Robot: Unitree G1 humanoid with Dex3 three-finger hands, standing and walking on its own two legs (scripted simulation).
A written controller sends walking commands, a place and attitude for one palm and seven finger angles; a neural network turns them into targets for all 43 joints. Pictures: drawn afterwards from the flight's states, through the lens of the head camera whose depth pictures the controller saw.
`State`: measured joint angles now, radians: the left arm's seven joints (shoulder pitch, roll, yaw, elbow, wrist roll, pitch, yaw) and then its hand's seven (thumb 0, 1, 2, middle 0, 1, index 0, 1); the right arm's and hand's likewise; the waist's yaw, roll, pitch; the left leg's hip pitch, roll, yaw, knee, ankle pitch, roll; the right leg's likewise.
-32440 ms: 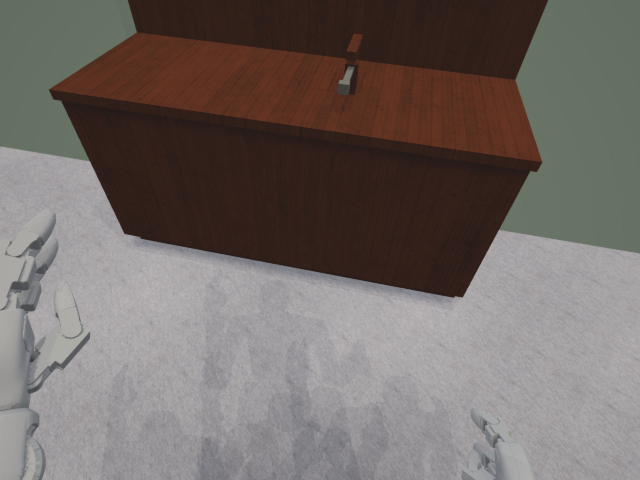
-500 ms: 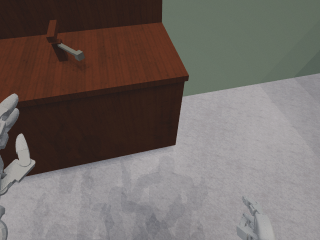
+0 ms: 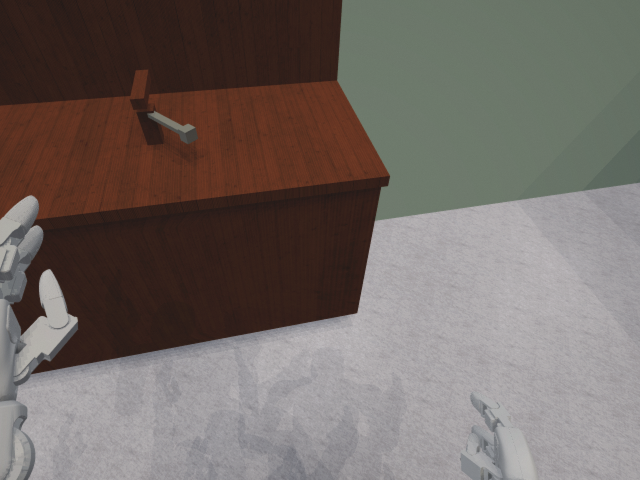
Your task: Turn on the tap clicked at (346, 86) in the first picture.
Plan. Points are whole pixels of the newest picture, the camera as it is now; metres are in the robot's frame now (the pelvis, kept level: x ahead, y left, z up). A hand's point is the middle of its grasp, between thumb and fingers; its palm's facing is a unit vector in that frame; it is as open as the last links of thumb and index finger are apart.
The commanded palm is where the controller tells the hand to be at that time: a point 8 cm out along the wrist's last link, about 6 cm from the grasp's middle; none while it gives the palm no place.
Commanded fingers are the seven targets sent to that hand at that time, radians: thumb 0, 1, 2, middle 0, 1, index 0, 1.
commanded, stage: stop stepping back and stand still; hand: left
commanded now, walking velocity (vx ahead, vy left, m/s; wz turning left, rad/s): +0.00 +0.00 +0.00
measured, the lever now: (188, 133) +0.76 +0.35 +0.01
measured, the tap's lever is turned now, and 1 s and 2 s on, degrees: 40 40 40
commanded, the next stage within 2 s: stand and check the lever's angle in 0.34 s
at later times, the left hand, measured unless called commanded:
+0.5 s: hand (72, 331) +0.21 +0.26 +0.15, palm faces +0.41 -0.84 -0.36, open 7.4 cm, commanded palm +0.16 +0.29 +0.17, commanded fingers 0.00 0.90 0.90 -0.20 -0.30 -0.20 -0.30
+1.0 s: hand (85, 306) +0.24 +0.26 +0.15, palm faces +0.44 -0.83 -0.34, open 7.4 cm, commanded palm +0.19 +0.29 +0.17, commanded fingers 0.00 0.90 0.90 -0.20 -0.30 -0.20 -0.30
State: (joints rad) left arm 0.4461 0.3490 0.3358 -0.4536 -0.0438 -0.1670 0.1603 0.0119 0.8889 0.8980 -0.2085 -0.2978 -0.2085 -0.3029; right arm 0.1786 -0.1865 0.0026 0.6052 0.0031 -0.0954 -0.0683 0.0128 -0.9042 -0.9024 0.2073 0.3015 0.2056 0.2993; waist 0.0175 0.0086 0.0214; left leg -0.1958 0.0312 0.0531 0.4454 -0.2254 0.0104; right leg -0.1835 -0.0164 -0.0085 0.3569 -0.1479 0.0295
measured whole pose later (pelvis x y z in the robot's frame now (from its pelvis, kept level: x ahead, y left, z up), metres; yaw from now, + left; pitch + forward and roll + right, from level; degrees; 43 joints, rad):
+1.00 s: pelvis +0.03 +0.01 -0.01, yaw +0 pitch -1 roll -1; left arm 0.45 0.32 0.31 -0.42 -0.03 -0.14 0.17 0.01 0.89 0.90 -0.21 -0.30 -0.21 -0.30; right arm 0.21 -0.21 -0.01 0.62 0.00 -0.09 -0.08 0.01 -0.90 -0.90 0.21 0.30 0.21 0.30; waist 0.01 0.03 -0.03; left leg -0.22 0.03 0.06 0.57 -0.34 0.03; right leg -0.22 -0.02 0.01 0.50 -0.27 0.02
